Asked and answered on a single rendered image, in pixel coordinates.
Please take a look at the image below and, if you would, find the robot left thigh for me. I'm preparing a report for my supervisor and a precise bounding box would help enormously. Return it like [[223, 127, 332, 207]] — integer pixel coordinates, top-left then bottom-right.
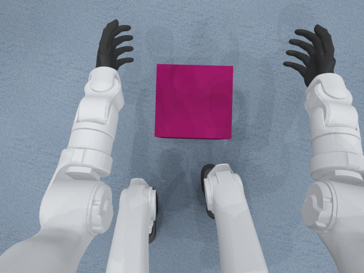
[[105, 185, 156, 273]]

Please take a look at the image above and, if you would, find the robot right upper arm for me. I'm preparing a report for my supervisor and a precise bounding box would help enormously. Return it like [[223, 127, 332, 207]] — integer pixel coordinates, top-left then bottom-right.
[[301, 180, 364, 273]]

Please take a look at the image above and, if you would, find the left robot hand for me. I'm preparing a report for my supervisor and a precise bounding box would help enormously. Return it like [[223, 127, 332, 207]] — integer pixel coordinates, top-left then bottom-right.
[[96, 19, 134, 71]]

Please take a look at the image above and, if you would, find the right robot hand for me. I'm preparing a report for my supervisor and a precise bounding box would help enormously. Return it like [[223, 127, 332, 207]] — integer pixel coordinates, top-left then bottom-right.
[[283, 24, 336, 87]]

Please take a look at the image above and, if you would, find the right robot forearm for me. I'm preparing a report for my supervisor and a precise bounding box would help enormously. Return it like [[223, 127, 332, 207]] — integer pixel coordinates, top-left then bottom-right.
[[304, 73, 364, 187]]

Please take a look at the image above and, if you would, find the left robot forearm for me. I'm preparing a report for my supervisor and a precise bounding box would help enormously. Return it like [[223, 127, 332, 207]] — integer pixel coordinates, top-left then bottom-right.
[[39, 67, 124, 225]]

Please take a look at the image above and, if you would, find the carton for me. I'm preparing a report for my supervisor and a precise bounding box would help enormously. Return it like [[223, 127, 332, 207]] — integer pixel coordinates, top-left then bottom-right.
[[155, 64, 233, 140]]

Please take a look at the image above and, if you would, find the robot left upper arm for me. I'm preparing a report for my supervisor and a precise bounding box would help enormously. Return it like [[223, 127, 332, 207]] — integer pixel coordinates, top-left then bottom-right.
[[0, 179, 113, 273]]

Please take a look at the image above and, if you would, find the robot left shin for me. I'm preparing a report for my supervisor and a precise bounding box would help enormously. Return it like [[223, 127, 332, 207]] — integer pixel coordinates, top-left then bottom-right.
[[119, 178, 154, 234]]

